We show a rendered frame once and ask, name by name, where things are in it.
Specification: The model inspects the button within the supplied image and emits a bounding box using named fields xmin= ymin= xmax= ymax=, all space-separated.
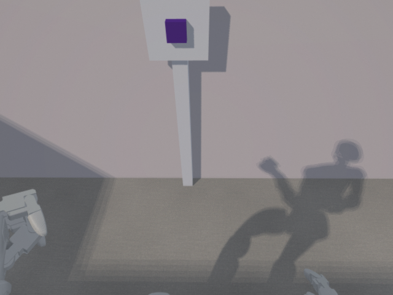
xmin=165 ymin=19 xmax=187 ymax=43

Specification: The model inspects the left robot hand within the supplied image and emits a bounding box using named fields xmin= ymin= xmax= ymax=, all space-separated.
xmin=0 ymin=189 xmax=47 ymax=280

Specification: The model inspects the panel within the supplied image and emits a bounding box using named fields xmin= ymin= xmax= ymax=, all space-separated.
xmin=140 ymin=0 xmax=210 ymax=186

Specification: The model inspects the right robot hand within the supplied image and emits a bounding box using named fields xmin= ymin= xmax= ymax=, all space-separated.
xmin=304 ymin=269 xmax=338 ymax=295

